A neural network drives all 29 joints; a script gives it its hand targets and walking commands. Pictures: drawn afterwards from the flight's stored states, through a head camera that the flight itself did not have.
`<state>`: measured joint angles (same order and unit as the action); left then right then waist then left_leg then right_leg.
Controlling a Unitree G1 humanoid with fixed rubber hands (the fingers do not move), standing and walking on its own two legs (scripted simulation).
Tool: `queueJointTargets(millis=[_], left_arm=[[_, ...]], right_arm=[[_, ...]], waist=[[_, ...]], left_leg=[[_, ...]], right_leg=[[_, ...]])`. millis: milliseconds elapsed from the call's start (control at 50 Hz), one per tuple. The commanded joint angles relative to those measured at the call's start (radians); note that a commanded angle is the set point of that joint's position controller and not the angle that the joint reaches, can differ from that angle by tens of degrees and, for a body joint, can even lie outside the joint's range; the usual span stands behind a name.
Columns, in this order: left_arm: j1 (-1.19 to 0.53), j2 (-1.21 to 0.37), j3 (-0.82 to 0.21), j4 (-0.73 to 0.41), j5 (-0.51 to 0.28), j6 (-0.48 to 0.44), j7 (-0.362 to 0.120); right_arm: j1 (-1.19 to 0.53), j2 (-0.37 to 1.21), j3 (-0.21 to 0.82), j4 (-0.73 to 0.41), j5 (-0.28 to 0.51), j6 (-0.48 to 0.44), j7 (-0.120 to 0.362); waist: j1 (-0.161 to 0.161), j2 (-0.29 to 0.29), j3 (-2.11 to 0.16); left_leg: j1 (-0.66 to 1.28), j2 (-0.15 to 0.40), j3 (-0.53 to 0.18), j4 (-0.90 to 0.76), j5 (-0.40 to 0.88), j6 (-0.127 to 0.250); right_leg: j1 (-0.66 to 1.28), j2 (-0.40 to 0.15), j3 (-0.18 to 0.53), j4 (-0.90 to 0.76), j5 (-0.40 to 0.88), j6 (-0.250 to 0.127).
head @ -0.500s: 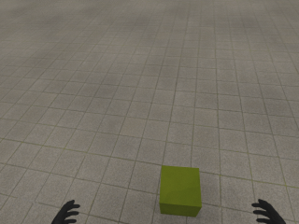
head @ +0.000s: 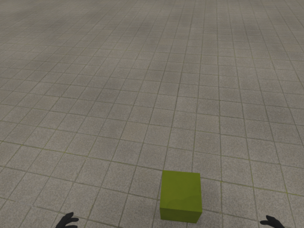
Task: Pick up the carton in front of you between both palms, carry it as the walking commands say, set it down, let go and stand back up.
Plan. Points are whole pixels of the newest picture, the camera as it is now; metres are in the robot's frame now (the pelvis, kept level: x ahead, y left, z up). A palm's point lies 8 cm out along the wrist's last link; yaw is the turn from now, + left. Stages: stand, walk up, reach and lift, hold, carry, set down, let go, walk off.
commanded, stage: stand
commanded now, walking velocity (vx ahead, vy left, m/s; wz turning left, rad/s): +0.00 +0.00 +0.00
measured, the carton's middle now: (179, 197) +0.41 -0.08 -0.65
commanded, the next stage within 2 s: none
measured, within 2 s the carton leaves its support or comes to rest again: neither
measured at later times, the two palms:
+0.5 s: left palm out of the picture +0.08 +0.30 -0.09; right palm out of the picture +0.08 -0.31 -0.10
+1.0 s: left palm out of the picture +0.07 +0.31 -0.09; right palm out of the picture +0.06 -0.31 -0.10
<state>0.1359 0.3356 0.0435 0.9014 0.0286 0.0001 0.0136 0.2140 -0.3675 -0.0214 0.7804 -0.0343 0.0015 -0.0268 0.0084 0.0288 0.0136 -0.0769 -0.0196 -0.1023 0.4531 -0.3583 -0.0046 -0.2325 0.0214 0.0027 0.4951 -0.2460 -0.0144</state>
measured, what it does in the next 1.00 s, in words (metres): stands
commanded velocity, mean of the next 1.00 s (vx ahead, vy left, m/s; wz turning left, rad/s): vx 0.00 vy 0.00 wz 0.00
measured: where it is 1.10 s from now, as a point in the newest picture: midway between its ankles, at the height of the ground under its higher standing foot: outside the picture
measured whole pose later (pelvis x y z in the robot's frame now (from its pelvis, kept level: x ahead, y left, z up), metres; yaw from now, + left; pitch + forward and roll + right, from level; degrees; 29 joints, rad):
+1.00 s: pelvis -0.02 -0.01 +0.01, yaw +0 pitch -3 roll +0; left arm 0.09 0.38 0.02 1.05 0.01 -0.01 0.01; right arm 0.17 -0.40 0.00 0.97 -0.02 -0.01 -0.02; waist 0.01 0.02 0.04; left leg -0.03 -0.01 -0.10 0.35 -0.28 -0.01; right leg -0.19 0.03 0.01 0.39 -0.16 -0.02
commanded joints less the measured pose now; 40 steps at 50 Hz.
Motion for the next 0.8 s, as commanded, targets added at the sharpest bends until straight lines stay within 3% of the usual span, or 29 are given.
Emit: queueJointTargets(millis=[0, 780], left_arm=[[-0.037, 0.163, 0.034, -0.042, -0.001, -0.012, 0.003], [-0.071, 0.214, 0.011, 0.096, -0.015, -0.016, -0.004]], right_arm=[[-0.02, -0.15, -0.035, -0.044, 0.001, -0.014, -0.003], [-0.051, -0.184, -0.011, 0.127, 0.015, -0.019, 0.004]], waist=[[0.001, -0.02, -0.031], [0.003, -0.024, -0.005]], left_leg=[[-0.12, 0.086, -0.05, -0.081, 0.257, 0.014], [-0.093, 0.106, -0.056, -0.16, 0.21, 0.022]], right_leg=[[0.128, -0.105, 0.105, -0.061, 0.241, -0.024], [0.157, -0.122, 0.13, -0.147, 0.195, -0.022]])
